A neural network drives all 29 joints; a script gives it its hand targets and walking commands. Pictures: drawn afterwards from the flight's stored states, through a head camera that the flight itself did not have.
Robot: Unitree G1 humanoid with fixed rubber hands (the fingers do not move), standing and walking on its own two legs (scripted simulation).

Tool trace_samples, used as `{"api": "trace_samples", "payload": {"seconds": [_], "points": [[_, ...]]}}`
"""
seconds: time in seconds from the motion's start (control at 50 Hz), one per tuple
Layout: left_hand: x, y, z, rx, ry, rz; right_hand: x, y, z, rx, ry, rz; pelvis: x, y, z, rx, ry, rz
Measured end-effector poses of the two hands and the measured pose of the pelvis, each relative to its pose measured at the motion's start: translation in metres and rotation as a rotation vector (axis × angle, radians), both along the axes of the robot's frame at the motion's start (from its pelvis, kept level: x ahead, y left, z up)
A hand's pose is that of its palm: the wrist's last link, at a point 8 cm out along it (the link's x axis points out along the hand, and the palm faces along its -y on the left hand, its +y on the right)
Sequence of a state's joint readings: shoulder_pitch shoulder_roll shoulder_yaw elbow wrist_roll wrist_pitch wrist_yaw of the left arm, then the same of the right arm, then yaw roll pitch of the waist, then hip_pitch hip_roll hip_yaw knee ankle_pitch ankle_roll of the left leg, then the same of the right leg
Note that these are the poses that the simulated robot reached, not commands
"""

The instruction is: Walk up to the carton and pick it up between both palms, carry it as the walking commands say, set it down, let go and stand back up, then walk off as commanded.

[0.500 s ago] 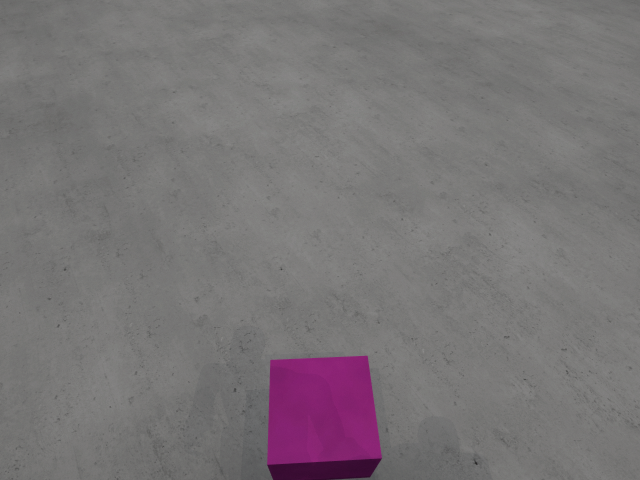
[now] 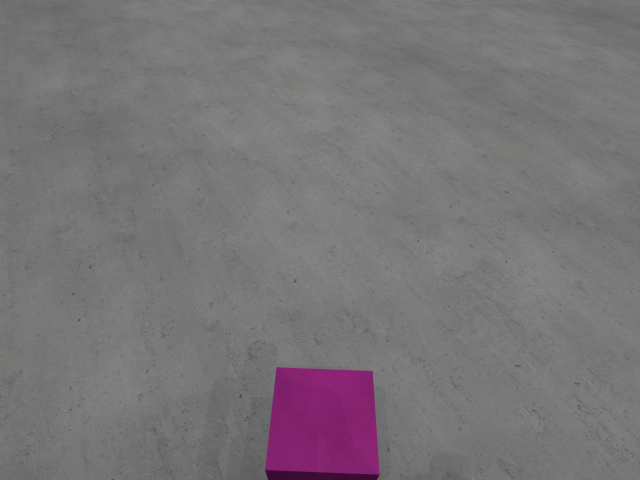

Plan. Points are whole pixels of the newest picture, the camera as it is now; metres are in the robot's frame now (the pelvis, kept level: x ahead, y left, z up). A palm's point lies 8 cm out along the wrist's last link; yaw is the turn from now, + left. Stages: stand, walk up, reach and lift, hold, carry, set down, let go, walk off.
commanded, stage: stand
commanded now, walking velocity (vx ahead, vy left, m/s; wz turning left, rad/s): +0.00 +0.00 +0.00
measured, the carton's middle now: (322, 431) +0.41 +0.01 -0.66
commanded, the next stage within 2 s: reach and lift in 0.20 s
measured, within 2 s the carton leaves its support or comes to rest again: neither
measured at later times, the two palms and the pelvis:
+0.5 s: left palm out of the picture +0.14 +0.23 -0.13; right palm out of the picture +0.14 -0.24 -0.13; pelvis -0.02 -0.01 -0.02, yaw +0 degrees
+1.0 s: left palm (173, 476) +0.18 +0.23 -0.18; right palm out of the picture +0.20 -0.22 -0.18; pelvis -0.07 -0.02 -0.08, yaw +0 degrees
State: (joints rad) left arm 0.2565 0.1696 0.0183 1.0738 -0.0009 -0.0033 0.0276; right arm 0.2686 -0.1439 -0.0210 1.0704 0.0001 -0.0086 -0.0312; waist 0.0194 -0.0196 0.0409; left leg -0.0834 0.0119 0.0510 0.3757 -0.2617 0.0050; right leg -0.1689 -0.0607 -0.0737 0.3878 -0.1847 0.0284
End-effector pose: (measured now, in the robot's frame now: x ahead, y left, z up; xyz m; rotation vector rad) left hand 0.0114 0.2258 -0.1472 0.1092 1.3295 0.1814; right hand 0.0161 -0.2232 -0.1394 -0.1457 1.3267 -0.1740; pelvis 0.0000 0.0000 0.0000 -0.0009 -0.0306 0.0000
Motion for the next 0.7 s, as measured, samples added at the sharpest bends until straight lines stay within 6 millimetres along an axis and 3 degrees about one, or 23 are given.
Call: {"api": "trace_samples", "payload": {"seconds": [0.22,0.26,0.34,0.38,0.42,0.48,0.58,0.7], "points": [[-0.022,0.0,0.0,-0.001,0.051,0.015,-0.007,0.001,-0.001,0.006,0.002,-0.011,-0.004,0.0,-0.001,-0.006,0.024,0.002],[0.01,0.003,0.0,0.001,-0.021,0.005,0.021,-0.003,-0.003,0.006,-0.055,-0.003,-0.011,0.0,-0.008,-0.007,0.065,0.004],[0.097,0.012,0.01,0.014,-0.112,-0.037,0.098,-0.015,0.001,-0.011,-0.107,0.069,-0.023,-0.001,-0.021,-0.001,0.108,0.008],[0.125,0.013,0.017,0.023,-0.1,-0.054,0.124,-0.02,0.006,-0.019,-0.098,0.073,-0.025,-0.003,-0.024,0.0,0.144,0.005],[0.139,0.011,0.021,0.02,-0.075,-0.057,0.135,-0.021,0.009,-0.012,-0.074,0.071,-0.024,-0.005,-0.025,0.001,0.18,0.003],[0.138,0.003,0.02,0.0,-0.055,-0.059,0.131,-0.016,0.008,0.012,-0.048,0.071,-0.019,-0.008,-0.023,0.003,0.218,0.0],[0.118,-0.005,0.005,-0.017,-0.052,-0.054,0.112,-0.009,-0.008,0.039,-0.048,0.069,-0.019,-0.013,-0.03,0.003,0.266,0.001],[0.127,-0.001,-0.012,-0.005,-0.162,-0.056,0.128,-0.006,-0.026,0.034,-0.157,0.097,-0.031,-0.016,-0.053,0.003,0.323,0.0]]}}
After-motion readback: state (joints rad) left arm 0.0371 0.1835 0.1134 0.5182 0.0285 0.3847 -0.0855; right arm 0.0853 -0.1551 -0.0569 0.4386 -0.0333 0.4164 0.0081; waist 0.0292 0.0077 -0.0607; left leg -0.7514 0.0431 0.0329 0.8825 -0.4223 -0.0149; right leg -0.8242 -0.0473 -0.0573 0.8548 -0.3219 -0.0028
